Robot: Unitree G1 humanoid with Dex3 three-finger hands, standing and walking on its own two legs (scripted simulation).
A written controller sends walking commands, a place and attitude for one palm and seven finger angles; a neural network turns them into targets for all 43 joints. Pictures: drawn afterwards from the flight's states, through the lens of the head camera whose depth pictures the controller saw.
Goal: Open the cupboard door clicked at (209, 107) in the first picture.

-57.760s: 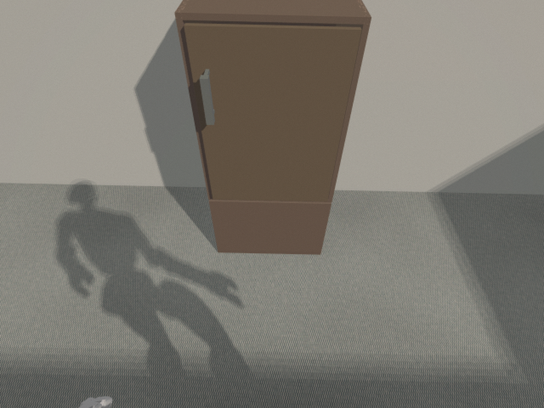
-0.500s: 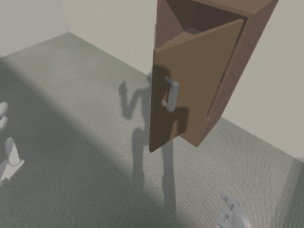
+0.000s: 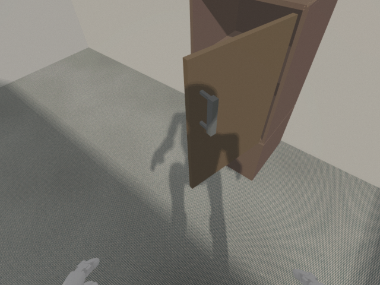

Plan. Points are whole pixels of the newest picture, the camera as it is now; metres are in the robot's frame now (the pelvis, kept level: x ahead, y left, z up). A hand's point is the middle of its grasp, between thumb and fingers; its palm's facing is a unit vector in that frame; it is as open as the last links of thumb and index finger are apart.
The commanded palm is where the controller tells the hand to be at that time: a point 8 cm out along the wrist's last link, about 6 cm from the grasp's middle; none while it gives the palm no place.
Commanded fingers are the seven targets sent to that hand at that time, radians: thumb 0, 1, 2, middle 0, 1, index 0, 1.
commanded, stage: let the arm hang, fingers relaxed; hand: left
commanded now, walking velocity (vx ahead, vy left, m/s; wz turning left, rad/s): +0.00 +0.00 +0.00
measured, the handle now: (207, 113) +0.56 -0.02 +0.03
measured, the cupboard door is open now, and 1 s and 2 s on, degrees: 76 76 76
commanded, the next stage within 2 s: look to check the result in 0.88 s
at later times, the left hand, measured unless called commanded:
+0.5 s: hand out of the picture -0.03 +0.15 -0.16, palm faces +0.04 -0.98 -0.21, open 7.3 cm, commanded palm none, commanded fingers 0.00 0.90 0.90 -0.20 -0.30 -0.20 -0.30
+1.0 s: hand out of the picture -0.01 +0.14 -0.17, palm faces +0.05 -0.99 -0.15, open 7.3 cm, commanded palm none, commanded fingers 0.00 0.90 0.90 -0.20 -0.30 -0.20 -0.30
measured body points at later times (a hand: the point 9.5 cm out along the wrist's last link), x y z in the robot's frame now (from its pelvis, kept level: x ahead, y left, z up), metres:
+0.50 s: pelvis +0.00 -0.02 +0.01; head +0.00 -0.04 +0.46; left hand -0.03 +0.20 -0.15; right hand -0.03 -0.22 -0.16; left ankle +0.04 +0.07 -0.73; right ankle +0.01 -0.12 -0.73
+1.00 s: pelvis +0.01 -0.02 +0.01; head +0.02 -0.01 +0.46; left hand -0.02 +0.19 -0.16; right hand -0.02 -0.23 -0.15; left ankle +0.04 +0.07 -0.73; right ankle +0.01 -0.12 -0.73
